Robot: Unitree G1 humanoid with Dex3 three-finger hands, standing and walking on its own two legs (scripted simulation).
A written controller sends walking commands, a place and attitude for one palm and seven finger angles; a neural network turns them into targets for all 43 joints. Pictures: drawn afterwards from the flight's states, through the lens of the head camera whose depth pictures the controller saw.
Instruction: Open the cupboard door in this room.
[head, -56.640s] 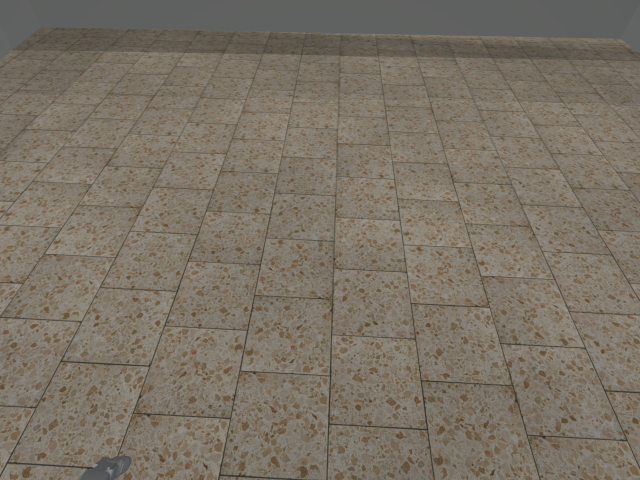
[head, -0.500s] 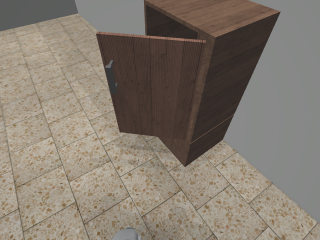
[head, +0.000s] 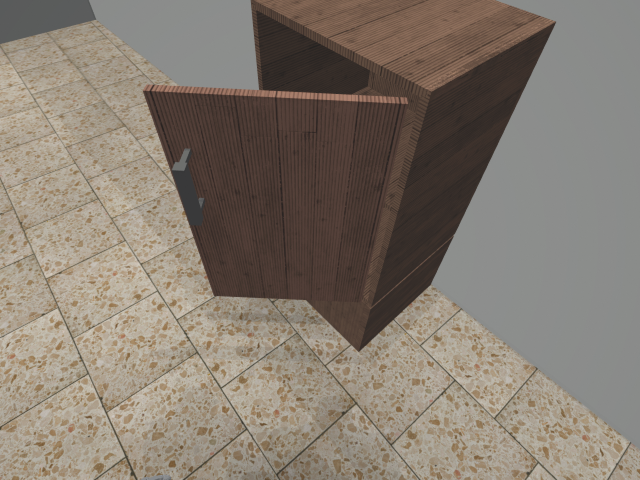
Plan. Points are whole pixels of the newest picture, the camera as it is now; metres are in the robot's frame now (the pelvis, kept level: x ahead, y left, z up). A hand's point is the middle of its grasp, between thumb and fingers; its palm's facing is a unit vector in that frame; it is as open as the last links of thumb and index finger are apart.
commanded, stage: come to a stop and stand still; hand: left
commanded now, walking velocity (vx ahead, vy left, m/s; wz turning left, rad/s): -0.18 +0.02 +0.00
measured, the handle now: (191, 188) +0.57 +0.26 -0.01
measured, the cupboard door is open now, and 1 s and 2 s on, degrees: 45 45 45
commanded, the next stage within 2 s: look again from close up in 1.40 s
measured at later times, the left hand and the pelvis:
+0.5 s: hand out of the picture +0.01 +0.20 -0.18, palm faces +0.08 -0.98 -0.18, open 7.3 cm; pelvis -0.03 +0.01 +0.00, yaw +0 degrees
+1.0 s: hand out of the picture +0.00 +0.18 -0.17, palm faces +0.01 -0.99 -0.17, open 7.3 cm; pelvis +0.00 +0.01 +0.01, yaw -1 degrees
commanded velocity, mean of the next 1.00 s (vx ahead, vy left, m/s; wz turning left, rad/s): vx -0.03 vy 0.04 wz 0.00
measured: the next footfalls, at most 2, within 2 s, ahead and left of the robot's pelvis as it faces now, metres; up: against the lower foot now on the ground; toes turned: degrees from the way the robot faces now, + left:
right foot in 0.02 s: +0.04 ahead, -0.11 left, +0.00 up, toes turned -3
left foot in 0.40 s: +0.00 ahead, +0.12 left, +0.00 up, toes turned +1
